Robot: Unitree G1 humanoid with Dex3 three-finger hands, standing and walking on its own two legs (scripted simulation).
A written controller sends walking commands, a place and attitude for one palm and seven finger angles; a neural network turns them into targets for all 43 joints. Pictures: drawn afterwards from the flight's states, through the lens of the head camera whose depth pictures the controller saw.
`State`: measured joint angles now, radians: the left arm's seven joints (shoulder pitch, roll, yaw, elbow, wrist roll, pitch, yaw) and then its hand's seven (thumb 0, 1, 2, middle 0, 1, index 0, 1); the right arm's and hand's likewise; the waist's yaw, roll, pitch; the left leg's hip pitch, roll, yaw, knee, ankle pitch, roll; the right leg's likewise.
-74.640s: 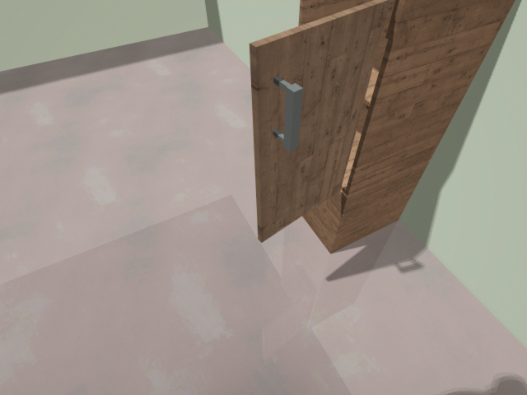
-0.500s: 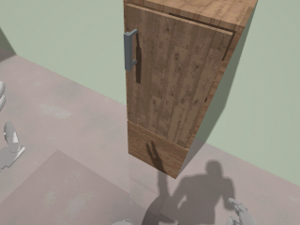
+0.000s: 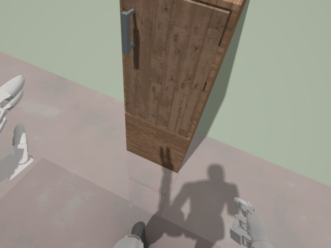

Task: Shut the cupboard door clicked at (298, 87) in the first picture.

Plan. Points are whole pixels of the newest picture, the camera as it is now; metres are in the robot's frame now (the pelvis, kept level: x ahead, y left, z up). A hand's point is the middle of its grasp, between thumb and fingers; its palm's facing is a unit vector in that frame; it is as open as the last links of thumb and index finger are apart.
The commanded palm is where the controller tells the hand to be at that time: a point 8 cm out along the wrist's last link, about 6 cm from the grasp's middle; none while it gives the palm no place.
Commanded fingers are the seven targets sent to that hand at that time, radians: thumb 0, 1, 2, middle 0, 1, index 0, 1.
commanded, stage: stop stepping back and stand still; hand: left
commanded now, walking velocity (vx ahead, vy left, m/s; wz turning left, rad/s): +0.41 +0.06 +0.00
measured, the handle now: (129, 31) +0.75 +0.18 +0.13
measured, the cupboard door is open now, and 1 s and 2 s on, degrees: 0 0 0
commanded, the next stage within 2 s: let the arm hang, fingers relaxed in 1.10 s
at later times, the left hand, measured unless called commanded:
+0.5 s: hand out of the picture +0.14 +0.24 +0.20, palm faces +0.16 -0.79 -0.59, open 7.4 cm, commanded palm +0.12 +0.31 +0.20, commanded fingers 0.00 0.90 0.90 -0.20 -0.30 -0.20 -0.30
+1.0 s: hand out of the picture +0.20 +0.33 +0.21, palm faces +0.40 -0.76 -0.52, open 7.4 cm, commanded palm +0.14 +0.37 +0.20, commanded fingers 0.00 0.90 0.90 -0.20 -0.30 -0.20 -0.30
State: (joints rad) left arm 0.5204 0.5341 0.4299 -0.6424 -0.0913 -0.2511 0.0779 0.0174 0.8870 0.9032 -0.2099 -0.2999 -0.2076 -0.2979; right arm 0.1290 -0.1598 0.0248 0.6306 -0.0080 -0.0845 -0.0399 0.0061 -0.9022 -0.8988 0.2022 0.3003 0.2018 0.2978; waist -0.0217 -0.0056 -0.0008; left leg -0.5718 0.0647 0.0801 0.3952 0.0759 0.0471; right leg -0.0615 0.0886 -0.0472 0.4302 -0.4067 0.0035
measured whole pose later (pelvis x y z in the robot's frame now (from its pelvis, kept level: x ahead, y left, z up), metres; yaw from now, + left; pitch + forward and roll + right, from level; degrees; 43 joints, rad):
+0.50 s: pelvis -0.05 +0.03 +0.01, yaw -6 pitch +0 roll -2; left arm 0.78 0.59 0.47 -0.72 -0.06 -0.22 0.11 0.02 0.88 0.90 -0.21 -0.30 -0.21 -0.30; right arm 0.31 -0.15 0.03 0.62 -0.02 -0.07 -0.05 0.01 -0.90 -0.90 0.20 0.30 0.20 0.30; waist -0.03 -0.04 -0.06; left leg -0.52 -0.01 0.01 0.73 -0.32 -0.01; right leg -0.17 0.08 -0.07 0.46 -0.30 -0.09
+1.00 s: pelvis -0.01 +0.08 +0.01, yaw -3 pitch +1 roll -1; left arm 0.54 0.51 0.51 -0.59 -0.06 -0.23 0.16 0.02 0.89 0.90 -0.21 -0.30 -0.21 -0.30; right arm 0.16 -0.14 0.04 0.58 0.02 -0.11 -0.05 0.01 -0.90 -0.90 0.20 0.30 0.20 0.30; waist 0.01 -0.02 0.03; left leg -0.35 0.08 0.05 0.58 -0.25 -0.03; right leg -0.14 -0.03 -0.03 0.49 -0.37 0.03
